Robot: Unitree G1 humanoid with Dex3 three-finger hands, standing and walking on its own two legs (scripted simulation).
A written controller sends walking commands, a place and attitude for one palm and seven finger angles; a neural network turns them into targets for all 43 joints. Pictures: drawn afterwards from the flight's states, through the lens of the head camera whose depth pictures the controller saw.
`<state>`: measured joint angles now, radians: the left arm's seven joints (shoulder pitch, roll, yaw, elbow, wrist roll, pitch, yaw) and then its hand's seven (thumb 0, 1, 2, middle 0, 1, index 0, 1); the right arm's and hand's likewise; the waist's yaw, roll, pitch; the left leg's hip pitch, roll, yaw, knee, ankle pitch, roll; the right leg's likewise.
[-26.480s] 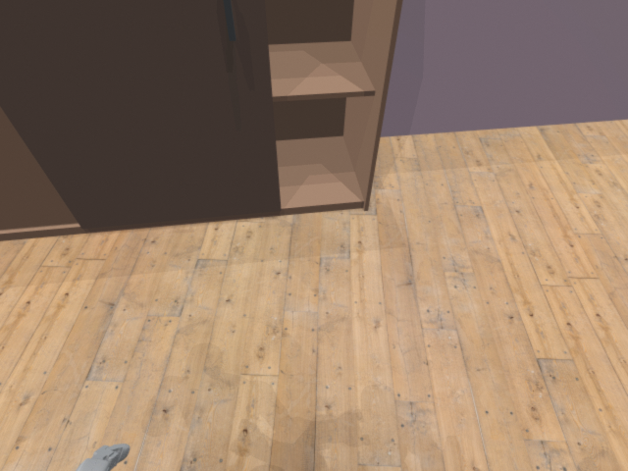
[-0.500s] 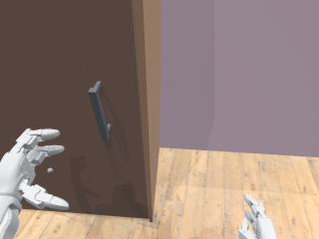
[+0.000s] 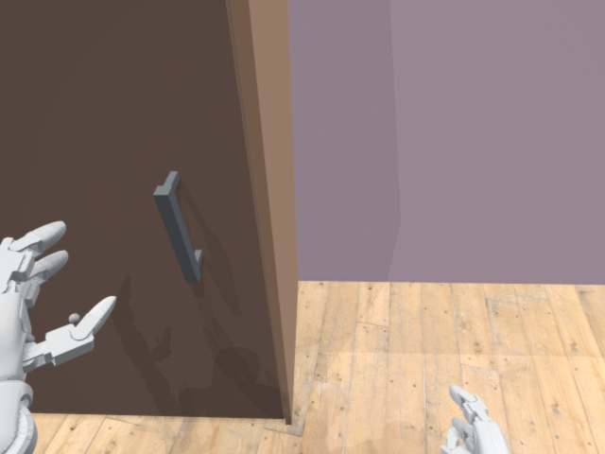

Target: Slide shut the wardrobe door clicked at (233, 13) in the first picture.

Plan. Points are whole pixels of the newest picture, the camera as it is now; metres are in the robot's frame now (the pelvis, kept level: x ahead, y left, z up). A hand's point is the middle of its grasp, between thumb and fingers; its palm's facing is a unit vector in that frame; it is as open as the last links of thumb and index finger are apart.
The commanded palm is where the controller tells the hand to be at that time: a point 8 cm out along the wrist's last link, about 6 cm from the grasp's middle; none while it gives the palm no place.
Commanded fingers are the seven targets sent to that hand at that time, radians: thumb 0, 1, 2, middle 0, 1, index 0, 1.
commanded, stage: draw the hand back to the body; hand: left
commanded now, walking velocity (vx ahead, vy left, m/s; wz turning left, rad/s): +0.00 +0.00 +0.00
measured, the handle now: (183, 230) +0.37 +0.23 +0.11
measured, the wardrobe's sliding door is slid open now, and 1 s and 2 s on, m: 0.00 0.00 0.00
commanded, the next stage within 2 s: step back with the hand held close in 0.52 s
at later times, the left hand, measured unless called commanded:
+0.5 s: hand (79, 323) +0.19 +0.26 +0.16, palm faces +0.47 -0.80 -0.36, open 7.5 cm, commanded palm +0.13 +0.29 +0.17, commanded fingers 0.00 0.90 0.90 -0.20 -0.30 -0.20 -0.30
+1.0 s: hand (67, 333) +0.18 +0.27 +0.15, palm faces +0.33 -0.81 -0.48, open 7.5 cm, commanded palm +0.11 +0.31 +0.18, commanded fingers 0.00 0.90 0.90 -0.20 -0.30 -0.20 -0.30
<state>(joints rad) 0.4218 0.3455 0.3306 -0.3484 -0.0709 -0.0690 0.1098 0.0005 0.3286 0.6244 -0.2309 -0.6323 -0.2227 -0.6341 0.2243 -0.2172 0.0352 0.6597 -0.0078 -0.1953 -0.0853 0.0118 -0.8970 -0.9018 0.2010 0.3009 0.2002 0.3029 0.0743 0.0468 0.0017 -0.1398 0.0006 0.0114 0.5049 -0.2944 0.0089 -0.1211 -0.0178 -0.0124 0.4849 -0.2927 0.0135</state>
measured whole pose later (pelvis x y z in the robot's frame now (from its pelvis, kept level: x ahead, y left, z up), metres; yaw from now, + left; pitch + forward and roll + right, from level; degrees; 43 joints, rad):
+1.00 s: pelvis -0.04 +0.01 +0.00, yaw -2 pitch +0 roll -1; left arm 0.54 0.43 0.40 -0.49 -0.05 -0.17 0.12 0.02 0.88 0.90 -0.22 -0.30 -0.21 -0.30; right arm 0.19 -0.22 0.00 0.54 -0.01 -0.03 -0.07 0.01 -0.90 -0.90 0.20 0.30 0.20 0.30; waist 0.00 -0.02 0.05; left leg -0.27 0.00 0.05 0.49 -0.22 0.03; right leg -0.26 -0.02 0.03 0.45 -0.19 0.03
